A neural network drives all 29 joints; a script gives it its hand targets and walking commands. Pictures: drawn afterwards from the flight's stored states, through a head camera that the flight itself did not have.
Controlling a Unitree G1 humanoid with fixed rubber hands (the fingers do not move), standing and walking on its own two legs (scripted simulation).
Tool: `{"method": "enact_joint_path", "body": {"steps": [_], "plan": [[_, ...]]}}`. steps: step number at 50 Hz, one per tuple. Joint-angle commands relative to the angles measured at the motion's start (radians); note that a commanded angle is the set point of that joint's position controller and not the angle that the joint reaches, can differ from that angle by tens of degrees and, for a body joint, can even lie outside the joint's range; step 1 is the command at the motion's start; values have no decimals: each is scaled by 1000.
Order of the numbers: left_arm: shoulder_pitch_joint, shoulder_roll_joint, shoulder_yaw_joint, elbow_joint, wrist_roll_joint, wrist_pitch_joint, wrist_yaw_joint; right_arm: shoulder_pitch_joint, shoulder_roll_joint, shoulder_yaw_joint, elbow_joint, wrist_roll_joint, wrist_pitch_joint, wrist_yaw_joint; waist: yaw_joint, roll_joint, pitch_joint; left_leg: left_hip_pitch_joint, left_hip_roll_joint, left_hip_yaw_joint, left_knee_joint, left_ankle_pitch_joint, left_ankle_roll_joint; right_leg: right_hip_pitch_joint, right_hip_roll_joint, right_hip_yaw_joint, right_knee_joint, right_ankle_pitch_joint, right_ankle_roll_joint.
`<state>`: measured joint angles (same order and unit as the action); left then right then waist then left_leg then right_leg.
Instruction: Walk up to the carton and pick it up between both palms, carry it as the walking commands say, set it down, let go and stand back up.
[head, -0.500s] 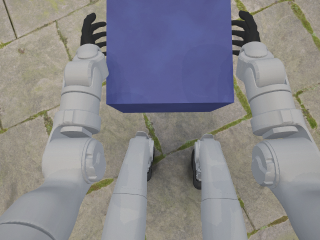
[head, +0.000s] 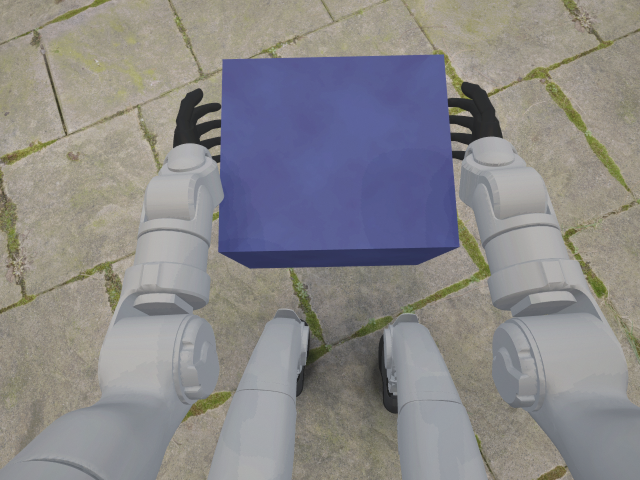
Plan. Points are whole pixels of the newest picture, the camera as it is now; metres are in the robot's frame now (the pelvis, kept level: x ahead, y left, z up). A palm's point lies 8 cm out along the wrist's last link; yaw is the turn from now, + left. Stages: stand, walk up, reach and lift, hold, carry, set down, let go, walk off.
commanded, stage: reach and lift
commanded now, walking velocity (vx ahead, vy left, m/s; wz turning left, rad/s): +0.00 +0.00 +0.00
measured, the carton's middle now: (333, 176) +0.46 +0.04 -0.08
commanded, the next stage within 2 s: none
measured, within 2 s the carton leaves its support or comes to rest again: neither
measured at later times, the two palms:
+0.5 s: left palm (155, 120) +0.43 +0.20 +0.10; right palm (518, 102) +0.45 -0.14 +0.10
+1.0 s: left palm (142, 110) +0.41 +0.19 +0.13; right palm (548, 93) +0.44 -0.14 +0.13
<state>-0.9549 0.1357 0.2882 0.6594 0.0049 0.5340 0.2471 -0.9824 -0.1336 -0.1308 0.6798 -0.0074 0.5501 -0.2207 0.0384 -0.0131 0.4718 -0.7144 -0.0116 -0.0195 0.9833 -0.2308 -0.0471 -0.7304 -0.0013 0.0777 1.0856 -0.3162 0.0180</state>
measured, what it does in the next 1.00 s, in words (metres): rises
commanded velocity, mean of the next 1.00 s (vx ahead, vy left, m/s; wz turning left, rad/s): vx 0.00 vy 0.00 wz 0.00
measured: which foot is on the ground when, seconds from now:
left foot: down 0.00-1.00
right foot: down 0.00-1.00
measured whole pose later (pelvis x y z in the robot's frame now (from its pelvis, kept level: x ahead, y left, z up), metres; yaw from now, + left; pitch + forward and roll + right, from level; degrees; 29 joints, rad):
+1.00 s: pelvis +0.12 +0.00 +0.08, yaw -1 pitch -2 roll +2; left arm -0.45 -0.03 0.35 0.65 0.20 0.66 0.16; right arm -0.49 0.08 -0.29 0.71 -0.22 0.64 -0.12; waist 0.06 -0.02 -0.15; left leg -0.24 0.01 -0.02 0.44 -0.16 -0.04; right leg -0.28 0.00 0.08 0.57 -0.26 0.00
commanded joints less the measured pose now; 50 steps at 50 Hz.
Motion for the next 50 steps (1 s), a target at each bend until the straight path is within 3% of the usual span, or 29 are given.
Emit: {"method": "enact_joint_path", "body": {"steps": [1, 3, 5, 8, 9, 11, 12, 13, 15, 16, 18, 21, 23, 24, 25, 27, 28, 32, 35, 37, 38, 39, 40, 42, 44, 46, 48, 49, 50], "plan": [[-760, -1134, -291, 81, -59, -59, -610, -815, 1159, 183, -1, 44, -118, 569, 64, -75, -1700, 256, -81, 67, -214, -286, 46, 293, 77, -20, -430, -352, -22], [-884, -1167, -409, -107, -138, -80, -611, -892, 1168, 288, -161, 111, -136, 578, 57, -24, -1843, 379, -82, 53, -229, -183, 39, 400, 91, -22, -401, -213, -27], [-822, -1190, -400, -166, -133, -68, -616, -792, 1203, 269, -165, 93, -124, 577, 44, -7, -1896, 497, -85, 51, -262, -27, 31, 489, 102, -25, -435, -57, -39], [-768, -1201, -364, -50, -95, -57, -621, -820, 1187, 222, -131, 77, -131, 589, 20, -18, -1665, 411, -78, 47, -297, -170, 36, 388, 98, -35, -450, -179, -35], [-689, -1208, -257, 104, -31, -34, -610, -754, 1147, 119, 45, 21, -118, 600, 26, -13, -1369, 330, -70, 40, -312, -252, 34, 254, 97, -44, -462, -266, -51], [-506, -1170, -145, 201, 58, -12, -626, -603, 1161, 28, 119, -40, -92, 614, 59, -36, -1199, 269, -67, 76, -351, -255, 54, 238, 90, -49, -513, -275, -43], [-430, -1209, -110, 236, 84, 0, -632, -544, 1145, -25, 149, -89, -79, 622, 33, -40, -1174, 313, -61, 67, -371, -243, 51, 221, 94, -67, -529, -270, -44], [-403, -1165, -99, 187, 89, -5, -630, -528, 1179, 22, 119, -60, -69, 623, 103, -49, -1168, 331, -67, 98, -380, -176, 52, 280, 93, -61, -539, -232, -33], [-308, -1166, -44, 253, 116, 17, -641, -456, 1125, -56, 172, -111, -63, 631, 77, -54, -1070, 350, -55, 82, -417, -114, 38, 234, 85, -62, -567, -154, -45], [-378, -1159, -98, 128, 83, 2, -654, -388, 1157, -59, 189, -121, -56, 641, 59, -62, -1134, 416, -51, 80, -439, -83, 41, 282, 92, -55, -580, -113, -38], [-345, -1183, -124, 111, 63, 17, -652, -392, 1130, -38, 156, -88, -58, 648, 60, -11, -1149, 486, -52, 94, -471, -21, 27, 336, 90, -63, -600, -68, -42], [-411, -1193, -229, -42, -15, 2, -653, -396, 1177, 39, 46, -59, -72, 644, 22, -41, -1260, 597, -63, 76, -494, 119, 19, 448, 95, -70, -619, 79, -27], [-311, -1246, -353, -113, -79, 9, -658, -348, 1186, 188, -140, 18, -72, 627, 34, -36, -1417, 727, -74, 66, -483, 348, 25, 576, 102, -54, -623, 297, -25], [-287, -1228, -329, -94, -78, 21, -663, -268, 1194, 146, -75, -16, -55, 615, 6, -78, -1358, 678, -65, 53, -501, 359, 32, 571, 100, -62, -643, 316, -17], [-313, -1248, -436, -215, -129, 18, -666, -311, 1217, 263, -236, 49, -65, 604, 1, -33, -1443, 740, -80, 52, -503, 437, 24, 676, 102, -46, -632, 431, -16], [-295, -1181, -476, -324, -168, 12, -660, -371, 1289, 387, -362, 122, -57, 583, 54, -71, -1482, 765, -89, 52, -511, 507, 41, 762, 94, -24, -638, 532, 10], [-231, -1167, -445, -275, -153, 30, -652, -303, 1283, 393, -313, 112, -32, 577, 51, -93, -1372, 740, -92, 48, -528, 502, 43, 732, 95, -27, -658, 546, 13], [-197, -1178, -326, -135, -70, 75, -640, -263, 1228, 258, -160, 28, 2, 582, 33, -79, -981, 636, -81, 38, -580, 243, 36, 549, 75, -32, -731, 238, -1], [-234, -1129, -271, -113, -59, 80, -665, -349, 1252, 258, -149, 56, 6, 592, 92, -106, -947, 650, -90, 56, -600, 121, 52, 541, 48, -26, -774, 79, 7], [-284, -1114, -291, -178, -42, 80, -675, -264, 1302, 224, -70, 26, 25, 594, 72, -95, -951, 727, -118, 76, -586, 116, 46, 517, 32, -8, -818, 49, -3], [-281, -1093, -265, -140, -45, 85, -674, -308, 1291, 230, -55, 42, 19, 599, 78, -175, -924, 763, -110, 65, -585, 115, 55, 462, 29, -13, -822, 22, 2], [-283, -1123, -285, -129, -39, 103, -679, -301, 1233, 171, -51, 25, 19, 603, 16, -124, -906, 776, -116, 63, -583, 95, 43, 448, 24, -14, -831, -3, -14], [-331, -1110, -246, -124, -34, 98, -686, -368, 1230, 162, -67, 31, 14, 606, 32, -104, -870, 733, -114, 69, -587, 47, 45, 457, 25, -14, -827, -53, -13], [-356, -1109, -274, -97, -56, 93, -701, -340, 1250, 161, -34, 8, 12, 597, 4, -166, -877, 755, -117, 73, -594, 44, 49, 466, 25, -14, -840, -35, -3], [-279, -1124, -285, -99, -55, 92, -710, -334, 1244, 216, -130, 43, 8, 595, 36, -135, -917, 719, -120, 78, -601, 128, 50, 555, 25, -12, -824, 103, 4], [-298, -1165, -316, -113, -55, 105, -706, -285, 1221, 154, -58, 7, 24, 602, -25, -73, -895, 769, -121, 69, -606, 115, 35, 504, 35, -33, -826, 63, -4], [-329, -1172, -366, -161, -85, 97, -707, -253, 1199, 178, -101, -2, 23, 604, -88, -122, -917, 762, -110, 56, -614, 128, 32, 543, 55, -49, -816, 126, 0], [-362, -1160, -381, -202, -90, 95, -708, -236, 1227, 179, -101, 6, 26, 602, -71, -99, -928, 756, -107, 51, -611, 146, 33, 563, 57, -43, -810, 151, -5], [-353, -1185, -394, -178, -94, 102, -708, -213, 1210, 181, -96, -7, 30, 599, -99, -78, -929, 750, -116, 59, -615, 135, 24, 563, 56, -45, -819, 156, -10]]}}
